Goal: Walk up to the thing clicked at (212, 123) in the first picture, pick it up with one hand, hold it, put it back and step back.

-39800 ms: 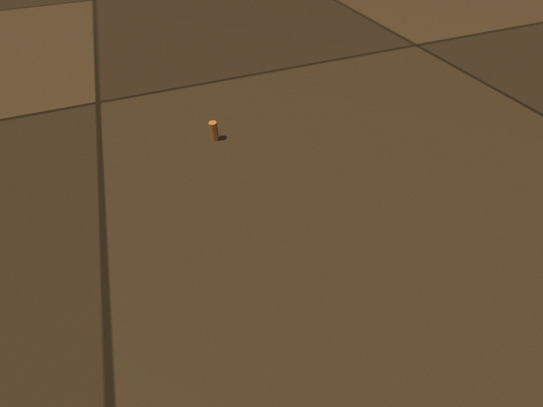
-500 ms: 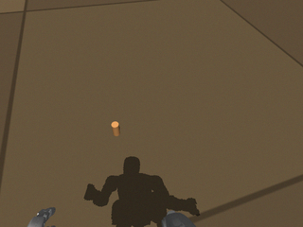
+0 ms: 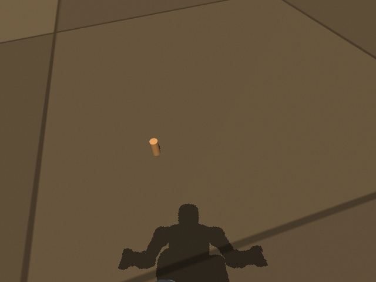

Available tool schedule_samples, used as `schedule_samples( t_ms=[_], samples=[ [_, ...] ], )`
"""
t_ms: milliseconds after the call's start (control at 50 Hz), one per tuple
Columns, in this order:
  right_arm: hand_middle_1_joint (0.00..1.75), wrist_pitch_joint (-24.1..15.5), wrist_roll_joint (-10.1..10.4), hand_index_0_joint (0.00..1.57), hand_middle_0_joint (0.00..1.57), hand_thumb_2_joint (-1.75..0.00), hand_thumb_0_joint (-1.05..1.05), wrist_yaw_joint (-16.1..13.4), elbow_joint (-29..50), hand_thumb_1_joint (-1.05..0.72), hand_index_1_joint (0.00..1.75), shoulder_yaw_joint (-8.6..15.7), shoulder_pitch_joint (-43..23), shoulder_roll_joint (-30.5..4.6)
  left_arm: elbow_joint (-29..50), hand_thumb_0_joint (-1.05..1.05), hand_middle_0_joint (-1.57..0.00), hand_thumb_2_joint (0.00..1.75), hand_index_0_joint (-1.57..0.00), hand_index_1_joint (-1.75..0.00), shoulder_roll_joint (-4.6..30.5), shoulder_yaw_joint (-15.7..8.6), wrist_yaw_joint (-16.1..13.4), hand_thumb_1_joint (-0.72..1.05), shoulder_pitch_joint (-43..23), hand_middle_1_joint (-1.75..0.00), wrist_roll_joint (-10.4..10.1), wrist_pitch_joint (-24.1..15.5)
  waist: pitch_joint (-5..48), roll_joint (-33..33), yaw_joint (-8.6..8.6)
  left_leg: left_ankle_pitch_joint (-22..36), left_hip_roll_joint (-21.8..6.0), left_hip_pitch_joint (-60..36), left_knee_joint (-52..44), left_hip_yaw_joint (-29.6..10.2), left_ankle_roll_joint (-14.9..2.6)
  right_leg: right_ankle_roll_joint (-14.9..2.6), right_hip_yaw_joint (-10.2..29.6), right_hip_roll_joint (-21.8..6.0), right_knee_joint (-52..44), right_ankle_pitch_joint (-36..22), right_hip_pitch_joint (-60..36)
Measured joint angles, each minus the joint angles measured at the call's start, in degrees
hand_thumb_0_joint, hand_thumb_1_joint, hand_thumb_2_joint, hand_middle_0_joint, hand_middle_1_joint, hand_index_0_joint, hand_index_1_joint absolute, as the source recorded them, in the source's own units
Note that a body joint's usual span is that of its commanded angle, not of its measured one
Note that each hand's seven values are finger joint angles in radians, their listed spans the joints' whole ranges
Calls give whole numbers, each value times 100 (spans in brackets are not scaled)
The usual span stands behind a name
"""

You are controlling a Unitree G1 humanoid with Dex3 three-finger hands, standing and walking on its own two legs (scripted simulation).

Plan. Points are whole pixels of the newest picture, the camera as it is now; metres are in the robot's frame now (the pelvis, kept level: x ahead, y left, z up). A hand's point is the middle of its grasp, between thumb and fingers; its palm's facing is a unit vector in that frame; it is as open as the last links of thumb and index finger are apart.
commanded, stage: step back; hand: left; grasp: from above
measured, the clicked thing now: (155, 147) +1.00 +0.30 -0.70
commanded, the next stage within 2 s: stand in 1.10 s
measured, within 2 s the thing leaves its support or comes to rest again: neither
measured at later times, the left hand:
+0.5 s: hand out of the picture -0.04 +0.25 -0.14, palm faces +0.07 -0.93 -0.37, open 7.4 cm
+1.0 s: hand out of the picture +0.04 +0.28 -0.14, palm faces +0.04 -0.93 -0.37, open 7.4 cm
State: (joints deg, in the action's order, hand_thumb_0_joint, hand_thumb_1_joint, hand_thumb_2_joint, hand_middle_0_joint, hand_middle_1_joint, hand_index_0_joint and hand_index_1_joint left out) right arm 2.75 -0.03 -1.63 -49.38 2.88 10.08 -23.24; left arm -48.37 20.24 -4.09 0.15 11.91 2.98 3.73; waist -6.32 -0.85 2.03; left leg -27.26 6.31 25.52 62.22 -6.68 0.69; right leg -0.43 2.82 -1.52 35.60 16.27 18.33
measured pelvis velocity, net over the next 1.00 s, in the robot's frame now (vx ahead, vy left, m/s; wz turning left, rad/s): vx -0.03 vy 0.01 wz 0.05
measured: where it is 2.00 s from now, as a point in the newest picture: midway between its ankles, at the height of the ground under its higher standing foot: outside the picture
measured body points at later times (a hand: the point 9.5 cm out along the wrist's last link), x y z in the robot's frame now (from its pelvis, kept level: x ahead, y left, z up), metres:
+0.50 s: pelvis -0.08 -0.01 +0.00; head -0.07 -0.02 +0.45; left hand -0.05 +0.30 -0.12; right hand +0.03 -0.32 -0.12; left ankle -0.08 +0.10 -0.71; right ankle -0.07 -0.14 -0.73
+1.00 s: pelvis -0.03 +0.01 +0.00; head -0.02 +0.01 +0.45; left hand +0.03 +0.33 -0.12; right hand +0.07 -0.28 -0.13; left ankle -0.04 +0.13 -0.73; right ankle -0.03 -0.12 -0.73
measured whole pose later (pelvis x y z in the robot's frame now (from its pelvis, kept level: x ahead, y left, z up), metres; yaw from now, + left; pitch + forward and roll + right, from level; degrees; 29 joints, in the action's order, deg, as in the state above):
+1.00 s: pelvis -0.03 +0.01 +0.00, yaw +3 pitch -2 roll +0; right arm -0.6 -0.7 -0.1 -58.3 2.1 7.8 -19.1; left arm -57.9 21.1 -2.0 0.3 8.7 1.3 -0.9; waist -3.6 -0.7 0.3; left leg -17.5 -1.3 13.0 32.6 1.4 0.1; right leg 1.1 -0.1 -1.2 31.0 16.6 12.3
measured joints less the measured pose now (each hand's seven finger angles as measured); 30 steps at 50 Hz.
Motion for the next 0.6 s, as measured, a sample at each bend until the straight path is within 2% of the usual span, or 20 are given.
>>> schedule_samples(
  t_ms=[60, 100, 120, 140, 160, 200, 220, 280, 360, 400, 440, 480, 520, 600],
  samples=[
    [30, -50, -49, 20, 21, -90, 1, 12, -117, -90, 30, -8, 190, 25, 157, 1, -21, 89, -20, -30, 56, -20, -27, 90, -211, -30, 40, -57, -26, -46, -92, -129, -233, -620, -1038, 222, 33, 4, -253, -14, 81, -100, 210],
    [30, -103, -91, 20, 21, -90, 1, 34, -229, -90, 30, -4, 304, 78, 243, 1, -21, 89, -20, -30, 118, -21, -11, 90, -373, -30, 24, -82, -57, -9, -145, 53, -383, -1148, -2194, 434, -22, 28, -427, -71, 266, -90, 361],
    [30, -139, -116, 20, 21, -90, 1, 34, -328, -90, 30, 8, 309, 155, 256, 1, -20, 89, -20, -30, 180, -23, -3, 90, -459, -30, 0, -88, -121, 132, -145, 430, -321, -1344, -2642, 504, -108, 55, -423, -171, 424, -58, 432],
    [30, -150, -154, 20, 21, -90, 1, 38, -436, -90, 30, 7, 276, 285, 240, 1, -20, 89, -20, -30, 256, -40, -5, 91, -501, -30, -27, -83, -219, 399, -72, 614, -171, -1471, -2804, 636, -178, 34, -267, -295, 555, -30, 459],
    [30, -155, -200, 20, 21, -90, 1, 58, -496, -90, 30, -9, 291, 372, 199, 1, -20, 89, -20, -30, 278, -45, -12, 91, -463, -30, -63, -76, -214, 541, -9, 685, -118, -1531, -2871, 735, -217, 5, -107, -276, 706, 279, 503],
    [30, -182, -233, 21, 21, -90, 1, 115, -537, -90, 30, -51, 394, 414, 0, 1, -20, 89, -20, -30, 220, -3, -10, 91, -318, -30, -81, -44, -12, 459, -118, 718, -240, -1482, -2855, 661, -273, 11, -60, -50, 1109, 938, 573],
    [30, -205, -244, 21, 21, -90, 1, 128, -554, -90, 30, -56, 433, 426, -110, 1, -20, 89, -20, -30, 201, 17, 21, 91, -268, -30, -90, -25, 60, 395, -186, 756, -314, -1485, -2889, 587, -281, 5, -46, 47, 1300, 1030, 549],
    [30, -267, -244, 21, 21, -90, 1, 125, -589, -90, 30, -79, 427, 446, -299, 1, -20, 89, -20, -30, 192, 45, 100, 91, -94, -30, -156, -61, 201, 343, -163, 909, -465, -1525, -3076, 599, -214, -13, -6, 106, 1301, 836, 327],
    [30, -303, -246, 21, 21, -90, 1, 183, -499, -90, 30, -48, 248, 401, -518, 1, -20, 89, -20, -30, 199, 34, 145, 91, 73, -30, -146, -153, 291, 318, -133, 907, -556, -1358, -2967, 697, -140, -21, -115, 17, 185, 730, -350],
    [30, -266, -219, 21, 21, -90, 1, 199, -456, -90, 30, -16, 116, 303, -682, 1, -20, 89, -20, -30, 106, 29, 104, 91, 59, -30, -112, -241, 211, 89, -137, 805, -729, -1255, -2724, 646, -104, 19, -212, 175, -330, 133, -608],
    [30, -218, -180, 21, 21, -90, 1, 189, -446, -90, 30, 21, 99, 219, -759, 1, -20, 89, -20, -30, -4, 56, 77, 91, 90, -30, -54, -365, 214, -163, -155, 460, -796, -1105, -2387, 404, -164, 32, -363, 318, -498, -7, -709],
    [30, -195, -182, 21, 21, -90, 1, 187, -492, -90, 30, 39, 115, 211, -759, 1, -20, 89, -20, -30, -15, 63, 84, 91, 158, -30, -29, -445, 298, -104, -25, 26, -612, -864, -1873, 374, -129, -42, -311, 243, -461, 36, -648],
    [30, -225, -169, 20, 21, -90, 1, 226, -519, -90, 30, 52, 137, 159, -765, 1, -20, 89, -20, -30, -26, 60, 80, 91, 204, -30, -37, -485, 311, -66, 38, -61, -535, -727, -1630, 409, -112, -66, -286, 145, -505, 39, -675],
    [30, -271, -176, 20, 21, -90, 1, 279, -601, -90, 30, 107, 177, 43, -801, 1, -21, 89, -20, -30, -5, 70, 78, 91, 231, -30, -41, -545, 329, -120, 59, 170, -674, -659, -1959, 461, -77, 56, -366, 35, -583, 37, -744]
  ],
)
